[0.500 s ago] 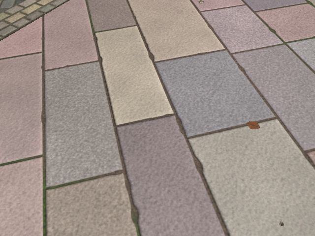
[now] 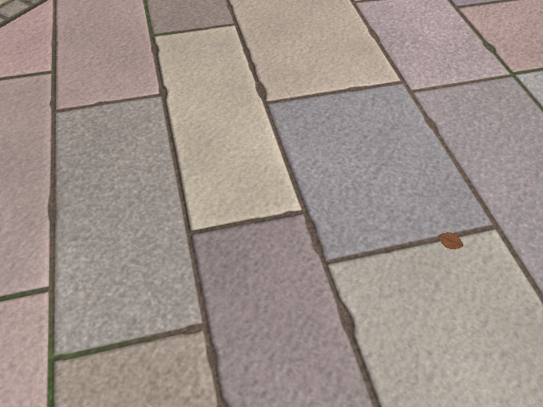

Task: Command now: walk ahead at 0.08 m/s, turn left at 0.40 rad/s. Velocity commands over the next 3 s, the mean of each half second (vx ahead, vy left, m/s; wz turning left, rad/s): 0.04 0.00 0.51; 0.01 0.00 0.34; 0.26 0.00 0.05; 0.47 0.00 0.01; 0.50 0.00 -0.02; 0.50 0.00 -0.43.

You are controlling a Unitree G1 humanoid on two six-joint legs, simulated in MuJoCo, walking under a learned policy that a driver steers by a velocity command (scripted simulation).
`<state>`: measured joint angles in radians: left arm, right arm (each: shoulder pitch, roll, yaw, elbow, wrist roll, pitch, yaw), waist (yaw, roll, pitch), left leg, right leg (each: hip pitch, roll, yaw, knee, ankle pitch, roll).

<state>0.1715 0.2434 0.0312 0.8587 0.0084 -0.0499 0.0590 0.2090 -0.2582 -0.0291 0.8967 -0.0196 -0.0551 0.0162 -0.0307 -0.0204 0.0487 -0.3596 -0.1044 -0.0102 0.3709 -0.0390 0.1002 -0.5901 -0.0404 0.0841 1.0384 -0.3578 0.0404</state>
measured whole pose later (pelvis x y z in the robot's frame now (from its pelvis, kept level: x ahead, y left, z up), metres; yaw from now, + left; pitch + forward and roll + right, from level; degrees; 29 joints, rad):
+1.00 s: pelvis +0.02 +0.01 +0.00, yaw +27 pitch +1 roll +0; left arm 0.20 0.28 0.06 0.80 0.00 0.02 0.04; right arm 0.14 -0.21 -0.03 0.71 -0.01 -0.01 -0.01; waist 0.02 -0.04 0.01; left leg -0.25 -0.06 0.01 0.45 -0.22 0.07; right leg -0.40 -0.07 0.02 0.80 -0.37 0.07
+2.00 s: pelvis +0.36 +0.14 +0.00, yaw +27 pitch +1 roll -1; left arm 0.22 0.26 0.05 0.77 0.01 -0.09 -0.04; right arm 0.28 -0.29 -0.05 0.82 0.02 -0.08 0.00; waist 0.00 0.03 0.05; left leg -0.48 0.08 -0.05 1.19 -0.31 0.04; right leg -0.30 0.07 -0.07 0.41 -0.13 -0.08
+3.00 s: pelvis +0.84 +0.39 -0.02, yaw +10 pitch +2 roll +1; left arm 0.09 0.28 0.07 0.67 -0.02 -0.04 -0.05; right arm 0.30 -0.29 -0.06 0.88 0.00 -0.05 -0.02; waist -0.03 -0.01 0.06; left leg -0.09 0.06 0.14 0.90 -0.51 -0.03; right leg -0.51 0.04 -0.06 0.64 -0.17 -0.12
